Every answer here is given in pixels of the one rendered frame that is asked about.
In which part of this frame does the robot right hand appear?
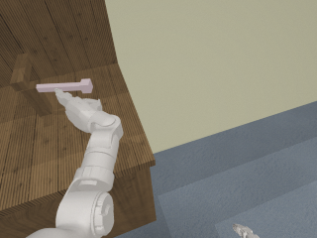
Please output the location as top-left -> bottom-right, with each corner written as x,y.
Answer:
233,223 -> 260,238

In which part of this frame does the robot left hand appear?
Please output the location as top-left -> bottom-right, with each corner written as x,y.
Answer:
54,88 -> 103,133

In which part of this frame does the robot left upper arm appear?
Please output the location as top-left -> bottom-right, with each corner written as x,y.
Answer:
26,190 -> 114,238

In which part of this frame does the counter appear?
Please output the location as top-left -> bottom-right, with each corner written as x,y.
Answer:
0,0 -> 157,238

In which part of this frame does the tap lever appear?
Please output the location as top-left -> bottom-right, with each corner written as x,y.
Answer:
36,78 -> 93,93

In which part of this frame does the robot left forearm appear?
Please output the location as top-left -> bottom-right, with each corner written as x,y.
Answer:
55,111 -> 124,227

